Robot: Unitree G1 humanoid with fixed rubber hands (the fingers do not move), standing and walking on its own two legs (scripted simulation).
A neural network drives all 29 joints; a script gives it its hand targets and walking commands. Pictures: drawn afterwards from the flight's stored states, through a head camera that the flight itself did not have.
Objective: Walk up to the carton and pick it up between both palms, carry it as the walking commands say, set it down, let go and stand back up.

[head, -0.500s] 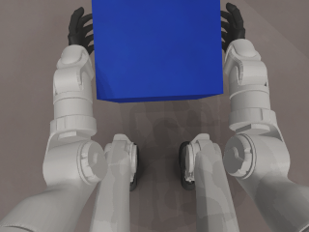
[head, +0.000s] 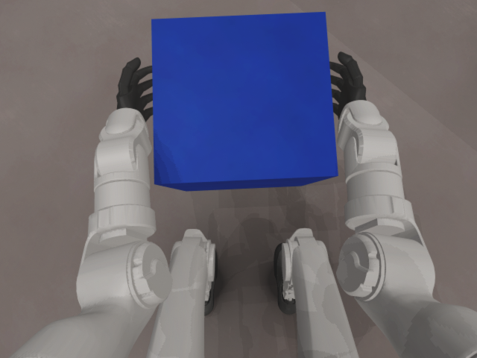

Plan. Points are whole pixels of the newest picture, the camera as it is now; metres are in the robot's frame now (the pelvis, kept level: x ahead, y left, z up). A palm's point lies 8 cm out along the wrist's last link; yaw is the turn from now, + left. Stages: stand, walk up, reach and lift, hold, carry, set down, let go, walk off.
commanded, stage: reach and lift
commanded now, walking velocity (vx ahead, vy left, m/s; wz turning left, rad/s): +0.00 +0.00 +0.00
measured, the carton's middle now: (241, 119) +0.48 +0.01 -0.12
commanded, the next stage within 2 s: none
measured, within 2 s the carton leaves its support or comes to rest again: neither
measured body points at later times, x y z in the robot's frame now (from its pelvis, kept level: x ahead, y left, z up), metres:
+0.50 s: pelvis +0.02 +0.00 +0.07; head +0.23 -0.01 +0.46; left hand +0.46 +0.18 +0.02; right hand +0.47 -0.16 +0.01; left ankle +0.09 +0.13 -0.52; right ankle +0.10 -0.12 -0.52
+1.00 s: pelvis +0.04 +0.00 +0.14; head +0.21 -0.01 +0.55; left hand +0.44 +0.18 +0.09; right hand +0.45 -0.16 +0.08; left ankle +0.09 +0.13 -0.52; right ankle +0.10 -0.12 -0.52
